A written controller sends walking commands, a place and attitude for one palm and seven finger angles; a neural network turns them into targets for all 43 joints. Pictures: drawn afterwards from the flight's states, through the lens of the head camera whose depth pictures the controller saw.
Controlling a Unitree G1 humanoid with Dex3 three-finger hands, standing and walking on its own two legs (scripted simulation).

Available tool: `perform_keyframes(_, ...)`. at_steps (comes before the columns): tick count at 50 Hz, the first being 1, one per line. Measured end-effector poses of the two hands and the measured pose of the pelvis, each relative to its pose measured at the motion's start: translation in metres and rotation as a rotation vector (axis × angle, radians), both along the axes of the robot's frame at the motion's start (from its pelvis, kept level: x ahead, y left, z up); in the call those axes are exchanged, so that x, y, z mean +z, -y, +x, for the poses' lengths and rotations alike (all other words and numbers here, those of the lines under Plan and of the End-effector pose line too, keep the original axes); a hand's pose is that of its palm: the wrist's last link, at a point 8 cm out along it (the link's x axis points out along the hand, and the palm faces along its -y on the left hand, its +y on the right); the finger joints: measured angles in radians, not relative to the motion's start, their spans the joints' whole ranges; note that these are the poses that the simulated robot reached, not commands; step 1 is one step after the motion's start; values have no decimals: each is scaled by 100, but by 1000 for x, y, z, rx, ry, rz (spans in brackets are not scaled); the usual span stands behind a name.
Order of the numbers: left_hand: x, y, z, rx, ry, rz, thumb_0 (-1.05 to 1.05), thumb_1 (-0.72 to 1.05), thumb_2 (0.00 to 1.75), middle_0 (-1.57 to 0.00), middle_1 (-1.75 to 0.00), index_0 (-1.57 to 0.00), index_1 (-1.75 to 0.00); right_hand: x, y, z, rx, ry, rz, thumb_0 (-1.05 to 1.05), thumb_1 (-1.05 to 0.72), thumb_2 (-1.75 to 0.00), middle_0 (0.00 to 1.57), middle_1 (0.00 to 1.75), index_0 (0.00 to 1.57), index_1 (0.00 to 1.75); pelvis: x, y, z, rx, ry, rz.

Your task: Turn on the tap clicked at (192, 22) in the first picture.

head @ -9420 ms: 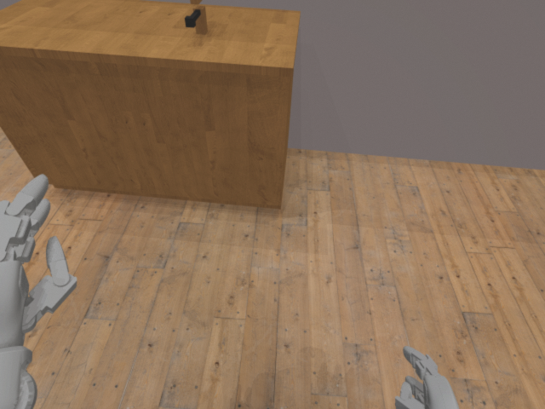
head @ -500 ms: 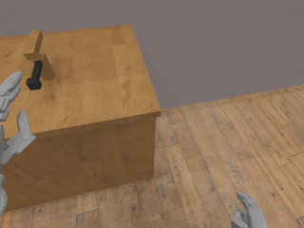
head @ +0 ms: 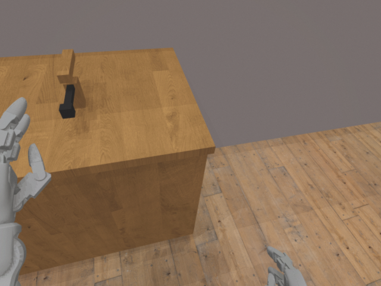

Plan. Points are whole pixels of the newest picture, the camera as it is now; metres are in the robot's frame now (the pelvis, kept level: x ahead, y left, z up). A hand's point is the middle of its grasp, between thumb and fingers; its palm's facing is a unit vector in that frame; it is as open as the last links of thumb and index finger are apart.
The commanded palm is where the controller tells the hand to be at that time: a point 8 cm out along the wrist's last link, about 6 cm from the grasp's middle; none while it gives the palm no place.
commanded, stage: come to a stop and stand still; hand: left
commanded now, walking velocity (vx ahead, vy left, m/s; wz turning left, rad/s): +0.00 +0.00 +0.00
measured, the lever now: (67, 110) +0.46 +0.37 +0.08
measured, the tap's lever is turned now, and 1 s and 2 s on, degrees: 0 0 0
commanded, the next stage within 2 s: look again from close up in 0.20 s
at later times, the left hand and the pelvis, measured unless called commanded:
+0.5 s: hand (58, 167) +0.24 +0.26 +0.16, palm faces +0.41 -0.84 -0.36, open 7.4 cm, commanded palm +0.18 +0.29 +0.18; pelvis +0.03 +0.00 +0.00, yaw +1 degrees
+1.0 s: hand (58, 165) +0.25 +0.26 +0.16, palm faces +0.44 -0.82 -0.36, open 7.5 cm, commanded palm +0.19 +0.29 +0.18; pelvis +0.04 +0.01 -0.01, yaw +2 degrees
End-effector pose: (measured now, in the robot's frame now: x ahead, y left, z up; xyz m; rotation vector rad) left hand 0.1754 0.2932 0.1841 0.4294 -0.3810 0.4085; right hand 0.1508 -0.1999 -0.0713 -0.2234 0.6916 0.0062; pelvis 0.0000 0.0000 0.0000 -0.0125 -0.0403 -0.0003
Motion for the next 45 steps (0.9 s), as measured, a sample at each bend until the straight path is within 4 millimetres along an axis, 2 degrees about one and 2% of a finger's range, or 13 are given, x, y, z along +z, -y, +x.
perform_keyframes(9,-12,-1,24,-40,-91,-4,1,88,90,-21,-30,-21,-30,15,3,34,-22,53,-27,1,-91,-90,21,30,20,30,3,-5,15,1,-21,-3)
perform_keyframes(18,-7,-2,29,-34,-97,8,1,88,90,-21,-30,-21,-30,16,14,51,-36,34,-63,1,-91,-90,20,30,20,30,2,-5,25,10,-31,-5)
perform_keyframes(25,-10,-1,28,-11,-118,-13,1,89,90,-21,-30,-21,-30,11,15,52,-47,13,-57,1,-91,-90,20,30,20,30,3,-3,27,11,-31,-6)
perform_keyframes(35,-8,3,24,-3,-125,-20,1,89,90,-21,-30,-21,-30,7,14,42,-60,-4,-41,1,-91,-90,20,30,20,30,4,-1,25,11,-30,-6)
perform_keyframes(45,-15,-1,22,14,-132,-28,1,89,90,-21,-30,-21,-30,1,25,37,-91,-18,-68,1,-91,-90,20,30,20,30,-1,-3,32,24,-33,-12)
